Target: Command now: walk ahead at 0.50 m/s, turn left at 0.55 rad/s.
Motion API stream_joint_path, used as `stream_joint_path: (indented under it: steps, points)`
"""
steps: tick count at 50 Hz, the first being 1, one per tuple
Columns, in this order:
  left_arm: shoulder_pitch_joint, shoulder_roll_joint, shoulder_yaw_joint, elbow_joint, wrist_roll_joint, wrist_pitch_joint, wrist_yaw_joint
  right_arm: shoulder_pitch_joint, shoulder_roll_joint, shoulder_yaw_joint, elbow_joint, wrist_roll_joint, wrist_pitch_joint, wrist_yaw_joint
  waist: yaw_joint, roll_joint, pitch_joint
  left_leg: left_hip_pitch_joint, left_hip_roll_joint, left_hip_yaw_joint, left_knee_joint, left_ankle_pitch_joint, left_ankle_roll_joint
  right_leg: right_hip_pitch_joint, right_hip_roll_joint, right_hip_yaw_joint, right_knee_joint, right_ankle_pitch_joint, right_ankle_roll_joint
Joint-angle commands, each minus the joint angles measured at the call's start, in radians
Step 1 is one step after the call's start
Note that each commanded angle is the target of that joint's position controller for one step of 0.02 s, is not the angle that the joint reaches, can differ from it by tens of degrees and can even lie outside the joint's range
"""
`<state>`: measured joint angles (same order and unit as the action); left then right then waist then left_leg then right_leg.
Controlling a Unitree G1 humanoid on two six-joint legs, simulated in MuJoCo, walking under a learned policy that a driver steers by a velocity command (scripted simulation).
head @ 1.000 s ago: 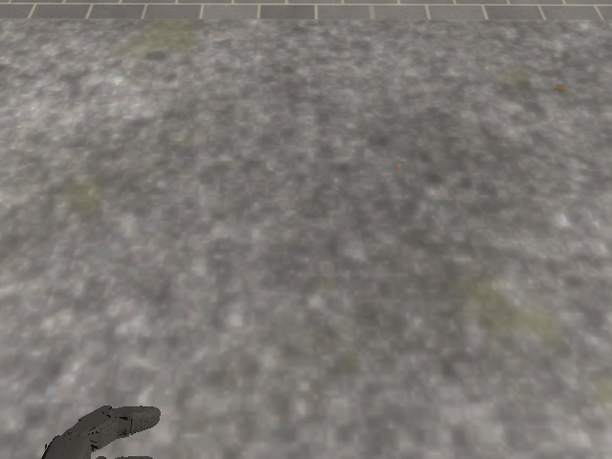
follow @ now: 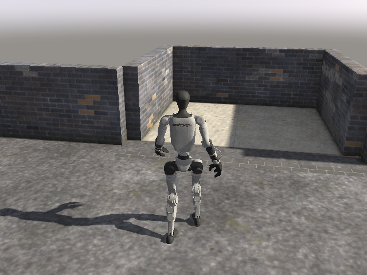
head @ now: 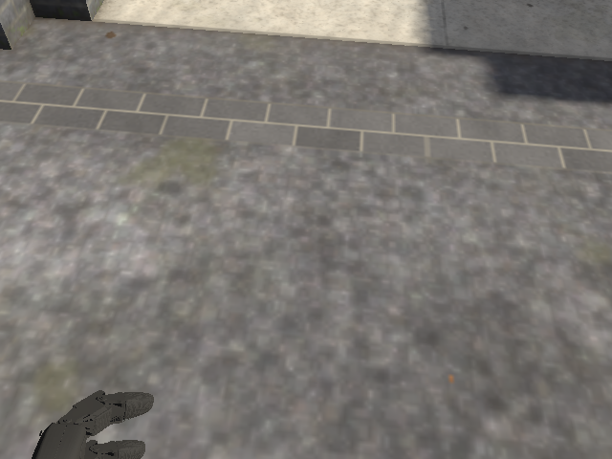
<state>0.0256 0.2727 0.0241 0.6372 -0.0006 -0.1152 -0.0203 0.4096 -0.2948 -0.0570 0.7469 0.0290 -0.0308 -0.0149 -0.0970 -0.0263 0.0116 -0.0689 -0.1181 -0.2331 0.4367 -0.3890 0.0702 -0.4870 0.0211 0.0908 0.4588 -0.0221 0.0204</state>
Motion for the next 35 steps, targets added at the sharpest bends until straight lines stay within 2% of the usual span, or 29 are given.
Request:
stream_joint_path:
  steps: [1, 2, 3, 4, 5, 6, 7, 9, 11, 13, 17, 18, 20, 21, 22, 23, 24, 25, 26, 27, 28, 29, 30, 31, 33, 35]
  points:
    - [0.180, 0.182, 0.076, -0.035, 0.010, -0.028, 0.015, -0.072, -0.096, -0.020, -0.081, -0.010, -0.008, 0.000, 0.169, 0.125, -0.167, -0.130, 0.171, -0.154, 0.204, 0.430, 0.055, 0.425, -0.098, 0.051, -0.028, -0.025, -0.096]
    - [0.319, 0.262, 0.098, -0.022, 0.028, -0.021, 0.024, 0.005, -0.034, 0.000, -0.102, -0.008, -0.016, 0.001, 0.183, -0.060, -0.323, -0.408, 0.047, -0.018, 0.527, 0.178, -0.015, 0.793, -0.317, 0.343, -0.017, -0.093, -0.220]
    - [0.366, 0.242, 0.099, 0.009, 0.006, -0.006, 0.016, 0.077, -0.049, 0.007, -0.114, 0.005, -0.023, 0.000, 0.160, -0.293, -0.378, -0.634, 0.036, 0.041, 0.738, -0.215, -0.040, 0.893, -0.458, 0.675, -0.100, -0.306, -0.308]
    - [0.320, 0.161, 0.079, -0.007, -0.005, 0.000, 0.017, 0.029, -0.139, -0.016, -0.097, 0.013, -0.019, 0.001, 0.172, -0.158, -0.232, -0.710, 0.104, 0.030, 0.830, -0.151, -0.051, 0.769, -0.431, 0.613, -0.136, -0.435, -0.273]
    - [0.279, 0.127, 0.069, -0.012, -0.001, 0.009, 0.020, -0.059, -0.158, -0.024, -0.109, 0.004, -0.012, 0.002, 0.177, -0.073, -0.119, -0.714, 0.137, 0.069, 0.848, -0.067, -0.060, 0.642, -0.384, 0.465, -0.153, -0.391, -0.233]
    - [0.238, 0.110, 0.061, -0.006, 0.003, 0.012, 0.019, -0.103, -0.143, -0.025, -0.123, -0.006, -0.009, 0.004, 0.157, -0.033, -0.040, -0.696, 0.164, 0.089, 0.816, -0.008, -0.066, 0.521, -0.338, 0.357, -0.187, -0.286, -0.217]
    - [0.212, 0.091, 0.054, 0.001, 0.007, 0.011, 0.019, -0.120, -0.129, -0.029, -0.129, -0.011, -0.006, 0.008, 0.136, -0.047, -0.005, -0.670, 0.193, 0.094, 0.779, 0.033, -0.067, 0.448, -0.302, 0.275, -0.215, -0.211, -0.205]
    - [0.206, 0.089, 0.053, 0.022, 0.011, 0.003, 0.013, -0.104, -0.077, -0.019, -0.127, -0.004, -0.001, 0.015, 0.111, -0.079, 0.010, -0.605, 0.208, 0.117, 0.739, 0.069, -0.069, 0.354, -0.259, 0.175, -0.265, -0.128, -0.211]
    - [0.219, 0.108, 0.060, 0.051, 0.006, -0.007, 0.007, -0.126, -0.049, -0.010, -0.134, -0.009, 0.000, 0.016, 0.105, -0.065, 0.017, -0.610, 0.208, 0.122, 0.666, 0.105, -0.077, 0.336, -0.256, 0.113, -0.297, -0.043, -0.235]
    - [0.227, 0.133, 0.067, 0.074, 0.003, -0.009, 0.005, -0.171, -0.036, -0.001, -0.144, -0.017, -0.007, 0.020, 0.108, -0.045, 0.018, -0.626, 0.214, 0.126, 0.552, 0.179, -0.081, 0.359, -0.258, 0.062, -0.308, 0.045, -0.248]
    - [0.251, 0.166, 0.070, 0.110, -0.016, 0.006, 0.006, -0.301, -0.018, 0.016, -0.166, -0.020, -0.032, 0.042, 0.149, -0.032, 0.028, -0.548, 0.206, 0.197, 0.288, 0.367, -0.073, 0.365, -0.223, -0.045, -0.305, 0.098, -0.218]
    - [0.264, 0.171, 0.068, 0.121, -0.018, 0.012, 0.008, -0.335, -0.015, 0.018, -0.175, -0.021, -0.037, 0.046, 0.159, -0.032, 0.042, -0.520, 0.191, 0.215, 0.235, 0.391, -0.072, 0.364, -0.219, -0.060, -0.285, 0.181, -0.210]
    - [0.304, 0.181, 0.066, 0.149, -0.019, 0.026, 0.011, -0.368, -0.025, 0.013, -0.191, -0.024, -0.047, 0.055, 0.165, -0.049, 0.024, -0.467, 0.157, 0.231, 0.159, 0.409, -0.059, 0.412, -0.225, -0.072, -0.217, 0.355, -0.183]
    - [0.308, 0.187, 0.065, 0.158, -0.021, 0.031, 0.014, -0.359, -0.038, 0.007, -0.192, -0.026, -0.052, 0.058, 0.152, -0.066, 0.003, -0.431, 0.140, 0.231, 0.125, 0.401, -0.045, 0.437, -0.228, -0.072, -0.173, 0.403, -0.165]
    - [0.307, 0.193, 0.065, 0.165, -0.027, 0.037, 0.016, -0.326, -0.054, -0.002, -0.183, -0.033, -0.055, 0.058, 0.126, -0.077, -0.026, -0.354, 0.122, 0.234, 0.079, 0.411, -0.030, 0.442, -0.219, -0.063, -0.115, 0.436, -0.145]
    - [0.292, 0.194, 0.063, 0.166, -0.032, 0.040, 0.018, -0.240, -0.076, -0.016, -0.153, -0.042, -0.057, 0.054, 0.073, -0.071, -0.071, -0.219, 0.096, 0.246, 0.010, 0.484, -0.008, 0.426, -0.190, -0.067, -0.026, 0.478, -0.119]
    - [0.307, 0.170, 0.053, 0.166, -0.026, 0.036, 0.018, -0.157, -0.127, -0.032, -0.129, -0.054, -0.058, 0.043, 0.035, -0.037, -0.126, -0.048, 0.134, 0.227, -0.020, 0.716, 0.021, 0.356, -0.137, -0.088, 0.105, 0.403, -0.077]
    - [0.322, 0.100, 0.023, 0.132, 0.012, 0.025, 0.014, -0.053, -0.209, -0.044, -0.124, -0.090, -0.051, 0.023, 0.014, 0.122, -0.276, 0.272, 0.383, 0.017, 0.112, 1.308, 0.114, 0.123, -0.065, -0.118, 0.387, -0.030, -0.012]
    - [0.484, 0.022, -0.006, 0.170, -0.003, 0.031, 0.009, -0.073, -0.163, -0.019, -0.137, -0.101, -0.036, 0.020, 0.060, 0.289, -0.477, 0.426, 0.614, -0.192, 0.140, 1.568, 0.286, -0.004, 0.007, -0.010, 0.658, -0.717, 0.038]
    - [0.453, 0.139, 0.025, 0.190, -0.027, 0.048, 0.011, -0.093, -0.119, -0.013, -0.146, -0.073, -0.017, 0.025, 0.029, 0.190, -0.488, 0.333, 0.554, -0.119, 0.123, 1.487, 0.264, 0.003, -0.030, 0.072, 0.730, -0.736, 0.048]
    - [0.384, 0.163, 0.037, 0.162, -0.040, 0.066, 0.016, -0.172, -0.114, -0.012, -0.145, -0.047, -0.008, 0.026, 0.056, 0.172, -0.372, 0.251, 0.506, -0.043, 0.088, 1.330, 0.231, -0.071, -0.051, 0.035, 0.751, -0.714, 0.056]
    - [0.356, 0.148, 0.038, 0.165, -0.031, 0.089, 0.031, -0.239, -0.093, -0.006, -0.144, -0.033, 0.000, 0.023, 0.080, 0.119, -0.292, 0.145, 0.467, 0.004, 0.046, 1.159, 0.203, -0.083, -0.078, 0.014, 0.728, -0.669, 0.071]
    - [0.350, 0.147, 0.045, 0.166, -0.025, 0.120, 0.047, -0.299, -0.086, -0.005, -0.145, -0.030, 0.009, 0.020, 0.106, 0.128, -0.212, 0.007, 0.436, 0.055, -0.005, 1.023, 0.191, -0.047, -0.084, -0.002, 0.716, -0.621, 0.092]
    - [0.383, 0.133, 0.048, 0.172, -0.023, 0.152, 0.060, -0.338, -0.108, -0.013, -0.140, -0.044, 0.018, 0.018, 0.137, 0.158, -0.171, -0.133, 0.417, 0.110, -0.052, 0.947, 0.194, 0.029, -0.063, -0.036, 0.749, -0.564, 0.114]
    - [0.433, 0.099, 0.050, 0.170, -0.015, 0.187, 0.077, -0.394, -0.099, -0.013, -0.140, -0.064, 0.027, 0.008, 0.167, 0.189, -0.143, -0.249, 0.417, 0.174, -0.097, 0.853, 0.211, 0.077, -0.038, -0.067, 0.801, -0.501, 0.128]
    - [0.412, 0.095, 0.057, 0.145, -0.009, 0.199, 0.086, -0.425, -0.077, -0.006, -0.130, -0.068, 0.031, -0.008, 0.170, 0.183, -0.133, -0.270, 0.428, 0.209, -0.109, 0.769, 0.207, 0.067, -0.046, -0.068, 0.784, -0.446, 0.118]
